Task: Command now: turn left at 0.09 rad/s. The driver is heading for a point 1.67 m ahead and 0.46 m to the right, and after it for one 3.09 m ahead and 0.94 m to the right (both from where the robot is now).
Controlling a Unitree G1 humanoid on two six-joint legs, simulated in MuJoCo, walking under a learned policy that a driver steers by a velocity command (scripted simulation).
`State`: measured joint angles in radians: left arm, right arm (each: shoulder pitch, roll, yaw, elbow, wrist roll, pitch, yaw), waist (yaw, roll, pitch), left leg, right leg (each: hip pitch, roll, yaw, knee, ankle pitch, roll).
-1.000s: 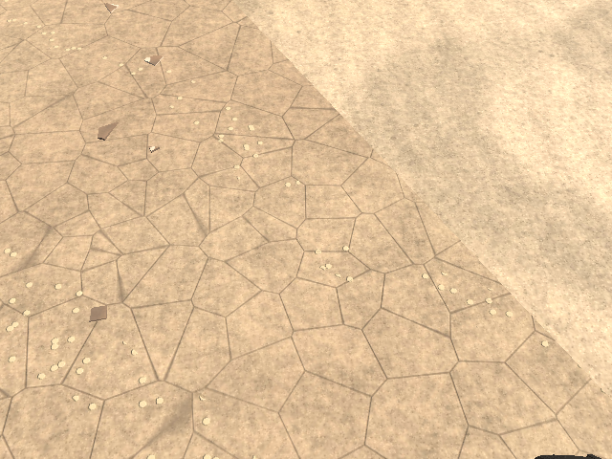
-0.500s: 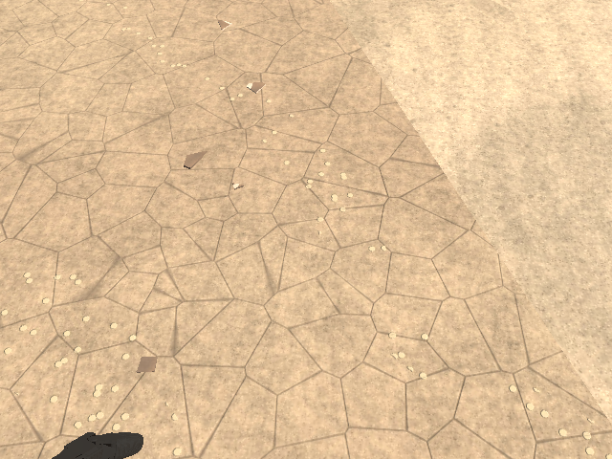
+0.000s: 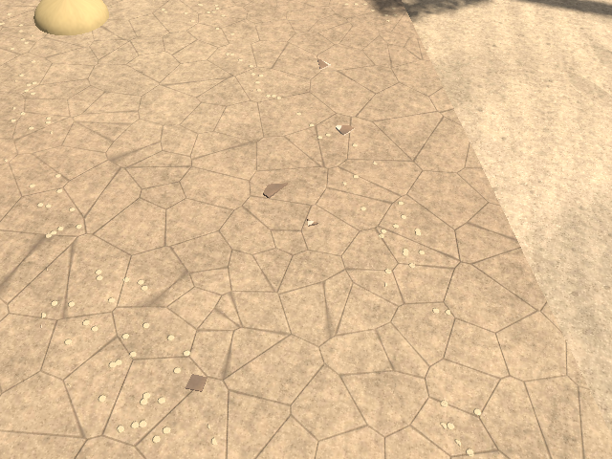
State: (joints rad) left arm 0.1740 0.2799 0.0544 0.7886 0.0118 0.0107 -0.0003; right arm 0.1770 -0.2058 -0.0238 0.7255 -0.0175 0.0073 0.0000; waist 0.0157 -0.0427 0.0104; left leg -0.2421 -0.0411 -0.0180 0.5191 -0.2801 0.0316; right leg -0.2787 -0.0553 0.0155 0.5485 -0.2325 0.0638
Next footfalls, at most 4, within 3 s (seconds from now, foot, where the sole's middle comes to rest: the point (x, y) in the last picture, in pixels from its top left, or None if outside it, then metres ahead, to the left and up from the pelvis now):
2.78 left None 0.48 0.05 -0.77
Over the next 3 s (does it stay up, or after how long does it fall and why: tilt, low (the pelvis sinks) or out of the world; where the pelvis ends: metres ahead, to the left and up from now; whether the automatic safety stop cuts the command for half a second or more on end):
stays up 0.41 -0.03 0.01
